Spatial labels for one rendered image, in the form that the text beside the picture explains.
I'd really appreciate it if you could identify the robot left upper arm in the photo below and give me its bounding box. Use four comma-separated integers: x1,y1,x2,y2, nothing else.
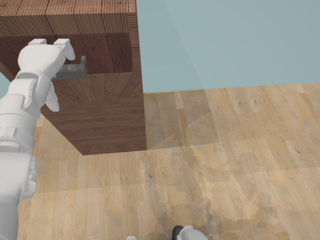
0,151,38,240

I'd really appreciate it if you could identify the cabinet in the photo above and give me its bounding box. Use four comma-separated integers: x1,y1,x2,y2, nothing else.
0,0,147,156

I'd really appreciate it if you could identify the handle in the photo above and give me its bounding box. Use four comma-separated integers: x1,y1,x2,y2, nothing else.
51,56,87,80

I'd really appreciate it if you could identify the right robot shin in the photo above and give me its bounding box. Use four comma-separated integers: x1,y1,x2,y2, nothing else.
180,225,194,233

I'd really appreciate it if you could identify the left robot forearm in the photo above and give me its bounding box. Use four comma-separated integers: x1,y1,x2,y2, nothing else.
0,69,51,155

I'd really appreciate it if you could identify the robot left hand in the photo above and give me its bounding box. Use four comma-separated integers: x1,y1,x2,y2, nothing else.
18,38,75,112

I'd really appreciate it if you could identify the drawer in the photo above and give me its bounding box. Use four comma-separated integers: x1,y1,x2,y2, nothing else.
0,32,133,77

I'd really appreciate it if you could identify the right robot foot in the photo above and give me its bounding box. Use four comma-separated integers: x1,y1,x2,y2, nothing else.
172,225,183,240

